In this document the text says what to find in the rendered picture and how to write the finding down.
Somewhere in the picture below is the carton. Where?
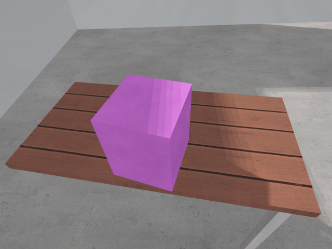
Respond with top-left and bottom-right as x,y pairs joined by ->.
91,74 -> 192,192

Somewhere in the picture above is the table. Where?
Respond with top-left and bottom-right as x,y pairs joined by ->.
5,82 -> 321,249

